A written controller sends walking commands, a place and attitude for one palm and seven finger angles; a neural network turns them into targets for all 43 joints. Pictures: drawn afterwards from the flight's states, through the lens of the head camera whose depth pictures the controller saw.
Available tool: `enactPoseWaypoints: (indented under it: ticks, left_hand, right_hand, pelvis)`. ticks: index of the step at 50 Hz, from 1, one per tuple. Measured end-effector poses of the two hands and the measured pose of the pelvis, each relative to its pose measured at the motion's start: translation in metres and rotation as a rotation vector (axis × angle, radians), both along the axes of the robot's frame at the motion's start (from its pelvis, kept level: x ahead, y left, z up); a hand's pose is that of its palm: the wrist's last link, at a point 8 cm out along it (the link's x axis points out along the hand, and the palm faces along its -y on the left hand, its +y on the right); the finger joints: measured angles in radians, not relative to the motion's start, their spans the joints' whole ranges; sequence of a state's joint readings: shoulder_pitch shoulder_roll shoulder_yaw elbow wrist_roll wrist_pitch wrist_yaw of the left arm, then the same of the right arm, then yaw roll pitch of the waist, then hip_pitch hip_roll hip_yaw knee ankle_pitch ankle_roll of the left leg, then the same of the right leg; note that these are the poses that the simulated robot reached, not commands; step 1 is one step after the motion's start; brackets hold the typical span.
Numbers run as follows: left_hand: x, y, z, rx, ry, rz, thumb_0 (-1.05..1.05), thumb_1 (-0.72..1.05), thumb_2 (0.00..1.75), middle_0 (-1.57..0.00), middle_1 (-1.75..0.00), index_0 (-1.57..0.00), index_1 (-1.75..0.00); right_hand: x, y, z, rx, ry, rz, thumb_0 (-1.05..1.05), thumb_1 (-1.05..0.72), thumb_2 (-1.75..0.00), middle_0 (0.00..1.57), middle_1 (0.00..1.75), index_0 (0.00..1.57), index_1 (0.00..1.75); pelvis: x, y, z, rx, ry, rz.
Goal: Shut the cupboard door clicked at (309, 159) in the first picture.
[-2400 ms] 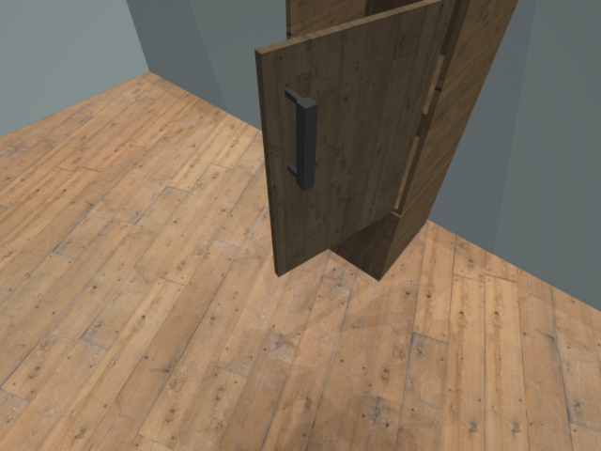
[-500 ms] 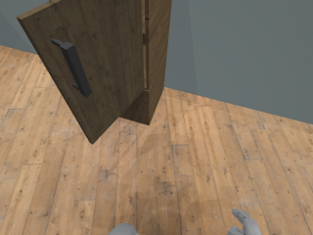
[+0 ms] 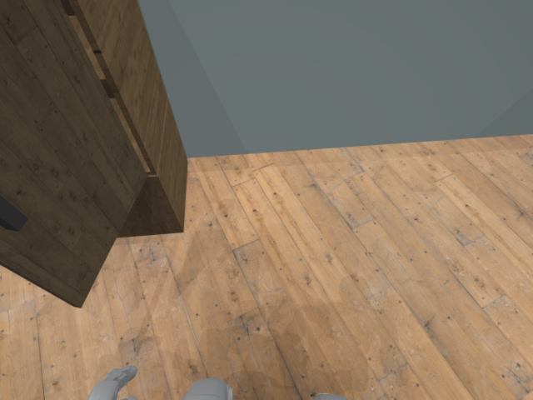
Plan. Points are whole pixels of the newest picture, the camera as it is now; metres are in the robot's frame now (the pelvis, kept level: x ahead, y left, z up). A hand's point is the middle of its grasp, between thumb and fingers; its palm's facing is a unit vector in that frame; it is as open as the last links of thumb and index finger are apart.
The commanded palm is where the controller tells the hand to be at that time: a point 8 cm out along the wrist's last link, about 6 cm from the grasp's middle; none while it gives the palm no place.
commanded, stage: walk to a spot facing it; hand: left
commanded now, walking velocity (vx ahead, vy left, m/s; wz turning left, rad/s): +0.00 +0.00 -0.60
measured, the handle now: out of the picture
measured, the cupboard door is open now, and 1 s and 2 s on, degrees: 74 74 74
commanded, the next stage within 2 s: turn to face it in 1.64 s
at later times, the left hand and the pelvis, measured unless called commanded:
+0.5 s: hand (173, 352) +0.20 +0.18 -0.15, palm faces -0.32 -0.93 -0.19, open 7.4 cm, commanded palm none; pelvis +0.04 +0.01 +0.02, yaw -18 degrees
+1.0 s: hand (223, 285) +0.33 +0.11 -0.18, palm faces -0.52 -0.83 -0.17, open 7.4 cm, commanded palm none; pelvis +0.20 -0.05 +0.00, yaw -35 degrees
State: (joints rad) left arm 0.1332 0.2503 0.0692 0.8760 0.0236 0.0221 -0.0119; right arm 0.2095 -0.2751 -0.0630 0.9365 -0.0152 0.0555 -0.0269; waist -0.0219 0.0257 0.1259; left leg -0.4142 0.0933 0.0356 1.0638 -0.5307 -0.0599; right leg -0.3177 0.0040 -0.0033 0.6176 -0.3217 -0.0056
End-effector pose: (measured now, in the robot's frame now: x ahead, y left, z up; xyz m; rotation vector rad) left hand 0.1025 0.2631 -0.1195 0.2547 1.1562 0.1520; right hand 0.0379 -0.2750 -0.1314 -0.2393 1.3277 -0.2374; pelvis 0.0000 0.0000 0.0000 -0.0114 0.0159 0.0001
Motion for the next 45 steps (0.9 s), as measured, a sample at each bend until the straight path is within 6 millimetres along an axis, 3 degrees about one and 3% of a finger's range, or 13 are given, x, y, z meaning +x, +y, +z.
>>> enactPoseWaypoints:
  ticks: [5,10,13,20,25,29,31,35,40,45]
  left_hand:
    - [0.009,-0.013,-0.004,-0.031,0.048,-0.067,0.01,0.91,0.9,-0.2,-0.3,-0.2,-0.3]
    - [0.023,-0.009,-0.02,-0.077,0.075,-0.116,0.01,0.9,0.9,-0.21,-0.3,-0.2,-0.3]
    - [0.037,-0.005,-0.026,-0.095,0.077,-0.131,0.01,0.91,0.9,-0.2,-0.3,-0.2,-0.3]
    - [0.074,-0.012,-0.006,-0.104,0.052,-0.195,0.01,0.91,0.9,-0.2,-0.3,-0.2,-0.3]
    - [0.107,-0.038,0.003,-0.084,0.052,-0.306,0.01,0.91,0.9,-0.2,-0.3,-0.2,-0.3]
    - [0.14,-0.068,0.001,-0.055,-0.002,-0.387,0.01,0.91,0.9,-0.2,-0.3,-0.2,-0.3]
    - [0.148,-0.078,0.001,-0.048,-0.026,-0.385,0.01,0.91,0.9,-0.2,-0.3,-0.2,-0.3]
    - [0.146,-0.086,0.004,-0.034,0.024,-0.382,0.01,0.91,0.9,-0.2,-0.3,-0.2,-0.3]
    - [0.146,-0.087,-0.005,-0.039,0.175,-0.413,0.01,0.91,0.9,-0.2,-0.3,-0.2,-0.3]
    - [0.178,-0.084,-0.029,-0.048,0.27,-0.423,0.01,0.9,0.9,-0.21,-0.3,-0.2,-0.3]
  right_hand:
    - [0.008,0.004,0.017,-0.009,-0.066,-0.052,0.01,-0.91,-0.9,0.2,0.3,0.2,0.3]
    - [0.013,0.022,0.021,-0.029,-0.133,-0.091,0.01,-0.91,-0.9,0.2,0.3,0.2,0.3]
    - [0.005,0.036,0.02,-0.037,-0.127,-0.101,0.01,-0.91,-0.9,0.2,0.3,0.2,0.3]
    - [-0.025,0.055,0.029,0.003,-0.057,-0.167,0.01,-0.91,-0.9,0.21,0.3,0.2,0.3]
    - [-0.051,0.049,0.02,0.037,-0.043,-0.278,0.01,-0.9,-0.9,0.21,0.3,0.2,0.3]
    - [-0.074,0.033,-0.001,0.063,-0.006,-0.367,0.01,-0.9,-0.9,0.21,0.3,0.2,0.3]
    - [-0.076,0.024,-0.006,0.069,0.034,-0.391,0.01,-0.91,-0.9,0.21,0.3,0.2,0.3]
    - [-0.045,0.003,0.004,0.054,0.002,-0.416,0.01,-0.91,-0.9,0.2,0.3,0.2,0.3]
    - [0.026,-0.021,0.023,0.012,-0.15,-0.428,0.01,-0.91,-0.9,0.2,0.3,0.2,0.3]
    - [0.093,-0.035,0.022,-0.058,-0.273,-0.419,0.01,-0.91,-0.9,0.2,0.3,0.2,0.3]
  pelvis:
    - [0.004,0.004,0.009,0.022,0.004,-0.069]
    - [0.013,0.022,0.002,0.003,0.01,-0.13]
    - [0.017,0.029,0.0,-0.011,0.006,-0.162]
    - [0.029,0.026,0.016,-0.029,0.018,-0.24]
    - [0.041,0.013,0.015,-0.018,0.025,-0.318]
    - [0.054,-0.008,0.001,0.004,0.019,-0.367]
    - [0.061,-0.014,-0.001,-0.004,0.008,-0.379]
    - [0.083,-0.023,0.008,0.002,0.004,-0.422]
    - [0.118,-0.031,0.014,0.02,0.005,-0.491]
    - [0.17,-0.033,-0.003,-0.004,0.002,-0.552]
